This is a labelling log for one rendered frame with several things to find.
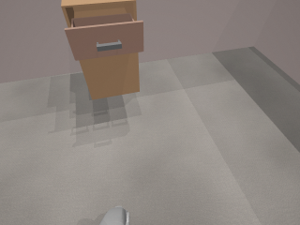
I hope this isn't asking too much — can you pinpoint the robot left thigh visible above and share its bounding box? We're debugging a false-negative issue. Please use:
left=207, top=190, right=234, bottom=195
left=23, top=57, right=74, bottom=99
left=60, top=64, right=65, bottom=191
left=99, top=207, right=130, bottom=225

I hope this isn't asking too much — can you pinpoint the cabinet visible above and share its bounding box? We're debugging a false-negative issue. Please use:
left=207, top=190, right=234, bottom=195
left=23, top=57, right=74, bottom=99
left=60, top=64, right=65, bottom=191
left=61, top=0, right=140, bottom=100

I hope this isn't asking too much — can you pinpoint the drawer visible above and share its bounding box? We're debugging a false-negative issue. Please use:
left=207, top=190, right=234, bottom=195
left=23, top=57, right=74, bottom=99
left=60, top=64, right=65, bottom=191
left=65, top=13, right=144, bottom=61

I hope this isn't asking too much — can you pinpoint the handle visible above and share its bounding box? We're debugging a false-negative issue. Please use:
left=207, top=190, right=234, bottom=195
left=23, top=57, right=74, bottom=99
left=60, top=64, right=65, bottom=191
left=97, top=39, right=122, bottom=52

